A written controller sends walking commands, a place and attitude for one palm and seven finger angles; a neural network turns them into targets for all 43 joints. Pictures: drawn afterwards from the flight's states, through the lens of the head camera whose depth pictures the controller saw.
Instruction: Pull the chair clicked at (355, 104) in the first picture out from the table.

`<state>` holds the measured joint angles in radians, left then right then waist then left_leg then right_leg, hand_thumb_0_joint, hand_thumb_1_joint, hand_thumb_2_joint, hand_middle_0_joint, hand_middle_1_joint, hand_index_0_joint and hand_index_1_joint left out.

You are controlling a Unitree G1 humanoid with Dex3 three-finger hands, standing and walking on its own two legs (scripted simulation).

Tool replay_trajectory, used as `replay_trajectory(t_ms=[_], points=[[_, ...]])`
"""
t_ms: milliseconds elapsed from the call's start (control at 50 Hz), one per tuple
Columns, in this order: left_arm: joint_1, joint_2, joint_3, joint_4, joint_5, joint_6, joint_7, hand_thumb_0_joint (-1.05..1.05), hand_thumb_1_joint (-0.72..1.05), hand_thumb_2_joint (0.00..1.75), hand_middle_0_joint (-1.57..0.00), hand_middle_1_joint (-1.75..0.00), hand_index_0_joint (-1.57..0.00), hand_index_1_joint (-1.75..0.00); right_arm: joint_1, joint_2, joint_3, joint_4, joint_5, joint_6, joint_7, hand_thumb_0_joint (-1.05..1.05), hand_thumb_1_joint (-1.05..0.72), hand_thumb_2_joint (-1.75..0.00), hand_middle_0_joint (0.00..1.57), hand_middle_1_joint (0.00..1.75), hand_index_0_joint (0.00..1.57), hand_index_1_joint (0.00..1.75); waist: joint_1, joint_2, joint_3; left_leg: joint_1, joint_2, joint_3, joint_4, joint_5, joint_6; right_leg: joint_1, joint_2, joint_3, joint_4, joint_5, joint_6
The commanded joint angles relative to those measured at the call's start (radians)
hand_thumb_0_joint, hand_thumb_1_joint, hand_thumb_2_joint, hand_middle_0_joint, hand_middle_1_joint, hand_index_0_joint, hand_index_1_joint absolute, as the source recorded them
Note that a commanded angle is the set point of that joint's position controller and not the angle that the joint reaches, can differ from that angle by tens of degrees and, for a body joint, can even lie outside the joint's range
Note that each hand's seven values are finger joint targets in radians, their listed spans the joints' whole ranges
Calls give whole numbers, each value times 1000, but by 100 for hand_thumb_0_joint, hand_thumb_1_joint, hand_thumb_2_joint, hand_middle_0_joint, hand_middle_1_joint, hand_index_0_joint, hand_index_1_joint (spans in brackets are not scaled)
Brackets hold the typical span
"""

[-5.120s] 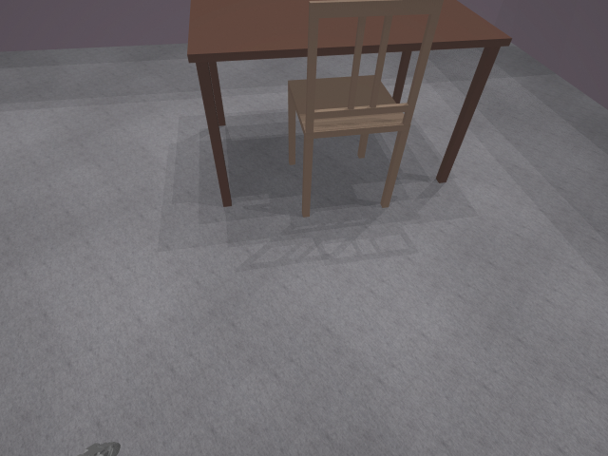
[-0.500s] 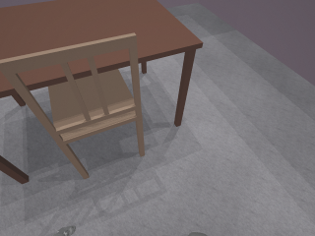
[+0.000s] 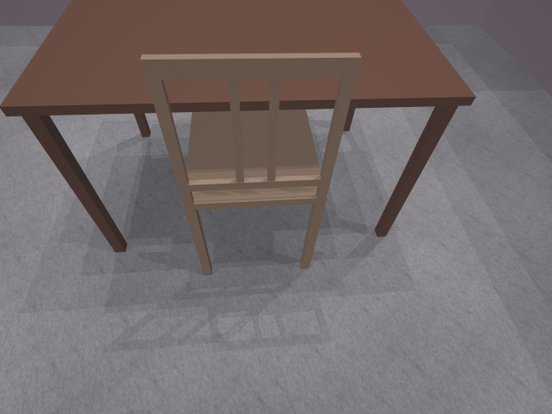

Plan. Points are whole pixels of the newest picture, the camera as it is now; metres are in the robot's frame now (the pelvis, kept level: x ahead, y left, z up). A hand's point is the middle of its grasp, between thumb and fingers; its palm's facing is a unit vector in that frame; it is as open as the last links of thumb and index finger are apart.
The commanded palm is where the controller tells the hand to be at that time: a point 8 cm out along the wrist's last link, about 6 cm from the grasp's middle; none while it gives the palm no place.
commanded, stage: turn to face it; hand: left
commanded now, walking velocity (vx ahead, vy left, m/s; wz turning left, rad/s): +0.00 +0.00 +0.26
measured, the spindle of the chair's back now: (237, 136) +0.70 +0.14 -0.06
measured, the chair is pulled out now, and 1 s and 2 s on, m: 0.00 0.00 0.00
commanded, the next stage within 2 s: take the last steps up to it in 0.08 s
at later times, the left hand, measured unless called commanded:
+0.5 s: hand out of the picture +0.07 +0.20 -0.16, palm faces +0.09 -0.97 -0.21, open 7.4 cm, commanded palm none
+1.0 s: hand out of the picture +0.05 +0.18 -0.18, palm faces +0.21 -0.97 -0.12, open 7.4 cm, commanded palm none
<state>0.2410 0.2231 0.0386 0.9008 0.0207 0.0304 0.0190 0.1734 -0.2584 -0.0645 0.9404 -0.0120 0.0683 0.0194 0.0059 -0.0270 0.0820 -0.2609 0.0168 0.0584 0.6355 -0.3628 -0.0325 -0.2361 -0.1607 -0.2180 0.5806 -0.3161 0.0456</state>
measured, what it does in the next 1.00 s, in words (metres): walks ahead: left foot, then right foot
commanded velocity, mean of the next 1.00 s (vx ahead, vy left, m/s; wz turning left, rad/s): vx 0.22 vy -0.01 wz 0.08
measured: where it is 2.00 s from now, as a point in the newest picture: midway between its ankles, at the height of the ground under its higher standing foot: (261, 406)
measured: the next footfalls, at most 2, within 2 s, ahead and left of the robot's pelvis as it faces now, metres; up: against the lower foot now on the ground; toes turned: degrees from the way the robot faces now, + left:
left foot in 0.02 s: +0.02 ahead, +0.11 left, +0.00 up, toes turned +4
right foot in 0.50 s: +0.08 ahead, -0.09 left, +0.00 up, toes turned +0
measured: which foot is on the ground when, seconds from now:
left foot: up 0.00-0.00, down 0.02-0.50, up 0.52-0.94, down 0.96-1.00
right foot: down 0.00-0.02, up 0.04-0.48, down 0.50-0.96, up 0.98-1.00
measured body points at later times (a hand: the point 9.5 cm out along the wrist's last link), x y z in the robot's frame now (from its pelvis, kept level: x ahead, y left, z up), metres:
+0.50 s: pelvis +0.03 +0.01 +0.00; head +0.03 -0.01 +0.45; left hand +0.07 +0.25 -0.14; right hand +0.05 -0.23 -0.16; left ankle -0.02 +0.11 -0.73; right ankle +0.04 -0.09 -0.73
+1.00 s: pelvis +0.16 +0.05 -0.01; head +0.19 +0.07 +0.44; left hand +0.04 +0.23 -0.17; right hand +0.28 -0.16 -0.15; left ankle +0.21 +0.13 -0.73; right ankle +0.05 -0.09 -0.70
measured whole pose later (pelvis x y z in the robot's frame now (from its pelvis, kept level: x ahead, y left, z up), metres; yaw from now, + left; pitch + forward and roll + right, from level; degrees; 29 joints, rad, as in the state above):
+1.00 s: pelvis +0.16 +0.05 -0.01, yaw +6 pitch -1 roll -1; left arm 0.44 0.11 0.02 1.16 0.01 -0.02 0.02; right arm 0.14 -0.13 -0.03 1.02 -0.03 -0.05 0.00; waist 0.04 -0.04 0.08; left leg -0.37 0.01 0.12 0.63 -0.24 0.07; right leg -0.12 -0.04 -0.07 0.77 -0.52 -0.01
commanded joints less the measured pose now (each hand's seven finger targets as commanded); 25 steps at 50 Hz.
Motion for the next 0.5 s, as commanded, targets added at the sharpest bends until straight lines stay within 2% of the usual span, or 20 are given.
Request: replay_trajectory(t_ms=[0, 20, 40, 80, 120, 160, 180, 220, 260, 300, 320, 340, 360, 400, 420, 440, 460, 480], points=[[-11, 90, 27, -96, -9, -1, 1, 0, 90, 90, -20, -30, -20, -30, 125, -258, -45, -59, -10, -46, -12, 0, -90, -90, 20, 30, 20, 30, -64, 331, -157, 264, 387, -413, -304, 729, 219, -311, 46, 86, 361, -334, 19], [-60, 109, 28, -87, -1, 12, 8, 0, 90, 90, -20, -30, -20, -30, 140, -232, -39, -37, -11, -49, -26, 0, -90, -90, 20, 30, 20, 30, -81, 270, -142, 205, 366, -388, -307, 696, 239, -303, 44, 177, 455, -316, 7], [-67, 102, 33, -66, -6, 13, 7, 0, 90, 90, -20, -30, -20, -30, 95, -208, -32, -38, -12, -49, -37, 0, -90, -90, 20, 30, 20, 30, -58, 283, -120, 187, 319, -341, -302, 667, 231, -326, 45, 206, 509, -255, 6], [-41, 111, 36, -20, -8, 10, -4, 0, 90, 90, -20, -30, -20, -30, 10, -150, -10, -56, -10, -52, -42, 0, -90, -90, 20, 30, 20, 30, -22, 206, -82, 143, 245, -236, -309, 637, 203, -303, 43, 212, 546, -129, 12], [-7, 111, 32, 7, -9, 8, -5, 0, 90, 90, -20, -30, -20, -30, 8, -131, -1, -56, -5, -60, -43, 0, -90, -90, 20, 30, 20, 30, -8, 178, -96, 185, 211, -188, -303, 712, 191, -288, 53, 199, 529, -82, 23], [-2, 105, 27, 18, -9, 8, -4, 0, 90, 90, -20, -30, -20, -30, 25, -120, 2, -44, 0, -64, -47, 0, -90, -90, 20, 30, 20, 30, -12, 149, -103, 229, 214, -181, -298, 773, 201, -278, 60, 194, 474, -79, 30], [-6, 94, 23, 21, -10, 6, -3, 0, 90, 90, -20, -30, -20, -30, 51, -117, 3, -39, -3, -67, -47, 0, -90, -90, 20, 30, 20, 30, -20, 137, -114, 240, 214, -195, -300, 756, 206, -262, 66, 197, 447, -79, 31], [-15, 82, 18, 25, -5, 1, -7, 0, 90, 90, -20, -30, -20, -30, 89, -115, 2, -20, -6, -72, -46, 0, -90, -90, 20, 30, 20, 30, -32, 140, -111, 260, 221, -235, -330, 595, 222, -267, 79, 190, 409, -93, 26], [-38, 79, 13, 21, 0, -6, -12, 0, 90, 90, -20, -30, -20, -30, 116, -105, 0, -7, -9, -78, -46, 0, -90, -90, 20, 30, 20, 30, -44, 127, -83, 247, 230, -288, -366, 390, 242, -272, 84, 189, 356, -109, 14], [-57, 63, 8, 17, 3, -14, -20, 0, 90, 90, -20, -30, -20, -30, 129, -105, -4, 5, -13, -83, -44, 0, -90, -90, 20, 30, 20, 30, -51, 137, -45, 221, 230, -311, -404, 199, 248, -270, 83, 183, 292, -114, 3], [-72, 59, 7, 13, 3, -18, -22, 0, 90, 90, -20, -30, -20, -30, 138, -99, -5, 13, -14, -84, -44, 0, -90, -90, 20, 30, 20, 30, -55, 141, -20, 192, 229, -330, -419, 124, 249, -257, 84, 180, 258, -119, -3], [-66, 52, 4, 13, 3, -22, -24, 0, 90, 90, -20, -30, -20, -30, 134, -100, -4, 19, -15, -86, -43, 0, -90, -90, 20, 30, 20, 30, -47, 148, -4, 170, 230, -333, -430, 61, 250, -240, 83, 175, 213, -121, -9], [-79, 52, 4, 13, 5, -27, -26, 0, 90, 90, -20, -30, -20, -30, 143, -87, -5, 30, -15, -88, -43, 0, -90, -90, 20, 30, 20, 30, -54, 146, 12, 142, 227, -349, -436, 26, 250, -211, 89, 170, 174, -125, -16], [-34, 35, 5, 29, 3, -37, -27, 0, 90, 90, -20, -30, -20, -30, 136, -84, -2, 41, -16, -91, -43, 0, -90, -90, 20, 30, 20, 30, -29, 128, 10, 94, 213, -344, -410, 8, 237, -116, 110, 157, 70, -103, -25], [16, 27, 5, 52, 3, -42, -27, 0, 90, 90, -20, -30, -20, -30, 124, -81, 0, 46, -14, -90, -43, 0, -90, -90, 20, 30, 20, 30, -3, 119, 1, 46, 193, -320, -376, -20, 219, -25, 127, 141, 2, -48, -27], [73, 25, 8, 76, 4, -48, -26, 0, 90, 90, -20, -30, -20, -30, 117, -69, 4, 52, -9, -90, -42, 0, -90, -90, 20, 30, 20, 30, 23, 85, 0, -28, 157, -285, -320, -71, 189, 93, 132, 132, -102, 25, -30], [126, 61, 17, 96, 8, -57, -20, 0, 90, 90, -20, -30, -20, -30, 115, -32, 10, 60, -3, -94, -40, 0, -90, -90, 20, 30, 20, 30, 51, -5, 10, -149, 97, -238, -209, -108, 152, 225, 88, 200, -191, 10, -44], [198, 117, 30, 116, 15, -69, -11, 0, 90, 90, -20, -30, -20, -30, 122, 18, 22, 46, 4, -102, -36, 0, -90, -90, 20, 30, 20, 30, 73, -173, 15, -311, -20, -96, 26, -141, 96, 320, -100, 468, -306, -165, -118]])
